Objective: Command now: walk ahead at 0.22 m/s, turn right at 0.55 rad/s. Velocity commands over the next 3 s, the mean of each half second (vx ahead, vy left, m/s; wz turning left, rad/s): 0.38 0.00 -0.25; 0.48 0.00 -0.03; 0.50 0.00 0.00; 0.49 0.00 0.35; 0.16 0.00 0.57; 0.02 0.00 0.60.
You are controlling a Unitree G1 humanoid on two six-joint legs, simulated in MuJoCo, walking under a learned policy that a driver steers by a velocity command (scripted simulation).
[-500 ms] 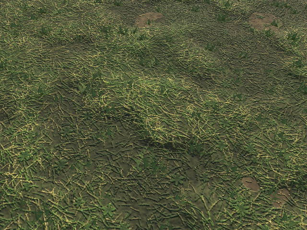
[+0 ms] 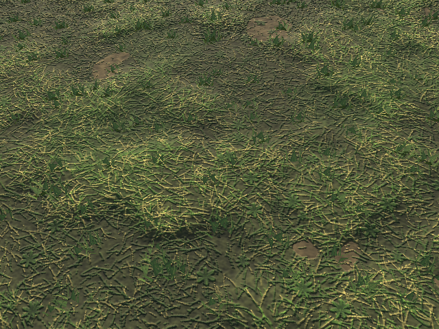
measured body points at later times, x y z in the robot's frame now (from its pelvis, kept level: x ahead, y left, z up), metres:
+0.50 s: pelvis +0.15 +0.00 -0.01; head +0.19 +0.01 +0.44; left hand +0.38 +0.21 -0.11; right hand +0.08 -0.25 -0.13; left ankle +0.03 +0.12 -0.74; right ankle +0.27 -0.13 -0.72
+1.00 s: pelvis +0.41 -0.06 +0.00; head +0.44 -0.06 +0.44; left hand +0.39 +0.20 -0.14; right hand +0.57 -0.31 -0.11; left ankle +0.60 +0.05 -0.70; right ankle +0.29 -0.12 -0.74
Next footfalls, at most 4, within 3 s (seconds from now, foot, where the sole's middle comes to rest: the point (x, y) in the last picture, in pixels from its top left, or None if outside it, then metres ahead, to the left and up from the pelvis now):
0.14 left None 0.07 0.12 -0.78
0.56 right None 0.33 -0.12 -0.78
1.12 left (238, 274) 0.67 0.02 -0.78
1.64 right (297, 203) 0.94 -0.20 -0.78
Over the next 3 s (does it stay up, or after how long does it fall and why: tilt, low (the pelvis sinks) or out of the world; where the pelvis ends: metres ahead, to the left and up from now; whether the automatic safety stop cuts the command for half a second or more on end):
stays up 1.13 -0.11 0.00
